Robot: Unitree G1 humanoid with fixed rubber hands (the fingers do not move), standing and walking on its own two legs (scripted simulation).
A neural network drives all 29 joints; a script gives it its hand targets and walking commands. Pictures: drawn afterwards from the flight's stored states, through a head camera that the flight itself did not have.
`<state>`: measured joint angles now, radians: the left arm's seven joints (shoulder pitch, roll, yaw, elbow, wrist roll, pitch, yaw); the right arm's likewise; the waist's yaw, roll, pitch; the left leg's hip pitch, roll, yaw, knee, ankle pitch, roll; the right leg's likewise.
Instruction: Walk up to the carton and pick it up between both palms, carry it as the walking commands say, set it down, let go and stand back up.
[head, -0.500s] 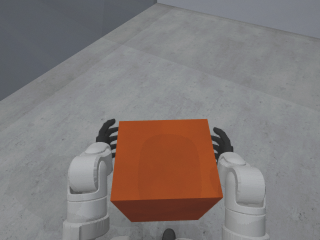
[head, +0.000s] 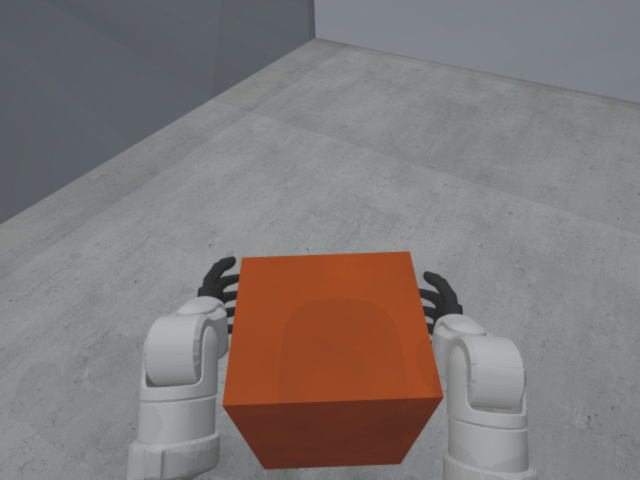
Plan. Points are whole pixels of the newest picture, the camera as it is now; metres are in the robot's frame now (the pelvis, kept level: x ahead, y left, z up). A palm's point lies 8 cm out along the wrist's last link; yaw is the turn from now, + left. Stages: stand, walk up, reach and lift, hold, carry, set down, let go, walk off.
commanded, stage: carry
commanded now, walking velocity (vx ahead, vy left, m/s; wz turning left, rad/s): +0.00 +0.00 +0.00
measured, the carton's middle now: (329, 371) +0.24 +0.00 +0.02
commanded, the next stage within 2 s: hold in 1.66 s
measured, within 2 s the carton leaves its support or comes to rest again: neither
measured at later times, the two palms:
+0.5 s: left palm (168, 342) +0.24 +0.18 +0.09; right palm (412, 353) +0.23 -0.09 +0.08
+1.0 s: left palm (178, 330) +0.26 +0.18 +0.08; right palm (410, 343) +0.25 -0.10 +0.07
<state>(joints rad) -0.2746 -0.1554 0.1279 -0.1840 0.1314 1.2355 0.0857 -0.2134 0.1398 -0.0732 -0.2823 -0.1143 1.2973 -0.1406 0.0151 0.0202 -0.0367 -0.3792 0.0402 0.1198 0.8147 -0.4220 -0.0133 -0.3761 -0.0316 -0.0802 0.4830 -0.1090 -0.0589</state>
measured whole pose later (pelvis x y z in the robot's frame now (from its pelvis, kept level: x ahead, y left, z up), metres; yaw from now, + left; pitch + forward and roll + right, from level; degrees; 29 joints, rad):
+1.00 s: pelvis -0.02 +0.04 +0.00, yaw +0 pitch +2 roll -1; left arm -0.27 -0.15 0.13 -0.17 0.13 1.21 0.10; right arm -0.22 0.14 -0.08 -0.23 -0.11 1.25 -0.12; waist 0.02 0.02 -0.05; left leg -0.34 0.03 0.13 0.56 -0.25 0.04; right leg -0.34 -0.02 -0.09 0.53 -0.22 -0.02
